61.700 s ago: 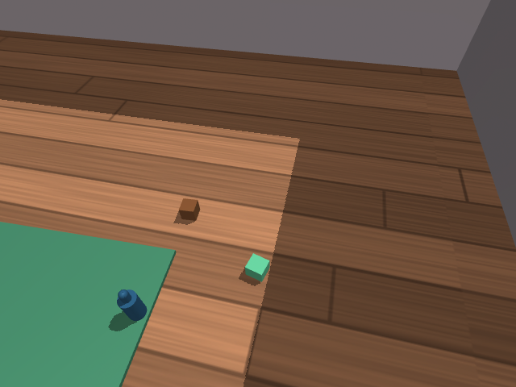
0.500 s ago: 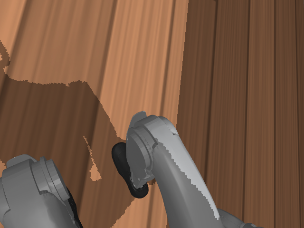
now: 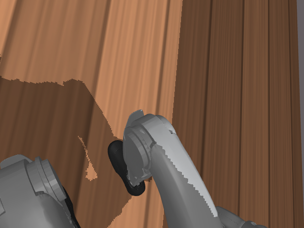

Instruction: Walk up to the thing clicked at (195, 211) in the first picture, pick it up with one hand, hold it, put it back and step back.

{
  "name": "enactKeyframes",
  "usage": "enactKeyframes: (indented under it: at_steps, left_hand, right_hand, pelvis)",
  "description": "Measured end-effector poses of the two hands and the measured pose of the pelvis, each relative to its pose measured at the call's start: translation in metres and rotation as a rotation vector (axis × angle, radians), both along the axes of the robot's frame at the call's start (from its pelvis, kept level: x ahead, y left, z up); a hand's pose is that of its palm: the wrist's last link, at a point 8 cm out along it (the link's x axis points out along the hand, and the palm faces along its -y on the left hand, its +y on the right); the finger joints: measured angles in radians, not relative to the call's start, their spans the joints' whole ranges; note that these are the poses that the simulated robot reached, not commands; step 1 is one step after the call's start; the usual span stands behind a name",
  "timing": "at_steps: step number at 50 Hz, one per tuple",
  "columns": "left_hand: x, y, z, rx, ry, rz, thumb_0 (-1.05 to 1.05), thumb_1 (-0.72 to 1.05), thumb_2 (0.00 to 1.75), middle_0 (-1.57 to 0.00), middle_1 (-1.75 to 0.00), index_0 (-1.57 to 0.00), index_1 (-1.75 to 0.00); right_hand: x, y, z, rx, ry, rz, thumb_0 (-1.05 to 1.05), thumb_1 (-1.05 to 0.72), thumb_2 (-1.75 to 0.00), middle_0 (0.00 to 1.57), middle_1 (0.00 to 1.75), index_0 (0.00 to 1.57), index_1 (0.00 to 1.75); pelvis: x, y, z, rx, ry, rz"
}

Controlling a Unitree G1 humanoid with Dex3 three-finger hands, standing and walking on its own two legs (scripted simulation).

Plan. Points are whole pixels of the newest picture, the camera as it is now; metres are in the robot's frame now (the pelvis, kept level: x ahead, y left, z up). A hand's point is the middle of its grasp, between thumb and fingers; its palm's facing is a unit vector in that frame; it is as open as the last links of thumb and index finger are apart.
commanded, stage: open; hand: left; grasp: from above
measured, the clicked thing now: out of the picture +0.41 +0.37 -0.28
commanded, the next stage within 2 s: withdraw in 0.54 s
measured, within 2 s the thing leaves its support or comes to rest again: rests again in 0.86 s
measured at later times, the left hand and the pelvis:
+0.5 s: hand out of the picture +0.41 +0.36 -0.25, palm faces -0.05 -0.45 -0.89, open 10.9 cm; pelvis +0.00 +0.00 +0.01, yaw +0 degrees
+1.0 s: hand out of the picture +0.43 +0.39 -0.16, palm faces -0.02 -0.37 -0.93, open 12.0 cm; pelvis +0.01 +0.00 +0.02, yaw +2 degrees
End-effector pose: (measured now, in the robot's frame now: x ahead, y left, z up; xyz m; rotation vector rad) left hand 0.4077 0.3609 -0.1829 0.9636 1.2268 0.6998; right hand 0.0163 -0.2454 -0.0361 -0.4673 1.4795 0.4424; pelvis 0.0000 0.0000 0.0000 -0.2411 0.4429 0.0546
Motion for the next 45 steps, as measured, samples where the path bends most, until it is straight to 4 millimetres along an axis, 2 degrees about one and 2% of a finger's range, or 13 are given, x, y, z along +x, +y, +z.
enactKeyframes:
  at_steps: [21, 36, 41, 45]
  left_hand:
    - [0.000, 0.004, -0.005, 0.008, 0.007, 0.010, 0.00, -0.10, 0.86, -0.48, -0.76, -0.45, -0.80]
    - [-0.001, 0.007, -0.006, 0.001, 0.005, 0.009, 0.00, -0.12, 0.86, -0.41, -0.82, -0.40, -0.84]
    - [0.002, 0.013, 0.001, 0.005, -0.032, 0.005, 0.00, -0.14, 0.81, -0.38, -0.80, -0.39, -0.80]
    - [0.010, 0.022, 0.023, 0.021, -0.089, -0.043, 0.00, -0.16, 0.78, -0.37, -0.79, -0.39, -0.78]
  right_hand:
    - [0.004, 0.001, 0.010, 0.000, 0.013, 0.011, 0.00, -0.90, -0.90, 0.20, 0.30, 0.19, 0.30]
    - [0.005, 0.003, 0.009, 0.000, 0.006, 0.009, 0.00, -0.90, -0.90, 0.20, 0.30, 0.19, 0.30]
    - [0.006, 0.002, 0.008, -0.002, 0.001, -0.007, 0.00, -0.90, -0.89, 0.20, 0.30, 0.19, 0.30]
    - [0.011, 0.000, 0.006, -0.007, -0.010, -0.037, 0.00, -0.90, -0.89, 0.20, 0.30, 0.19, 0.30]
  pelvis:
    - [0.004, 0.001, 0.005, -0.008, 0.013, 0.003]
    - [0.003, 0.001, 0.005, -0.009, 0.014, 0.005]
    - [0.003, 0.002, 0.007, -0.008, 0.022, 0.004]
    - [0.006, 0.001, 0.010, 0.000, 0.046, 0.009]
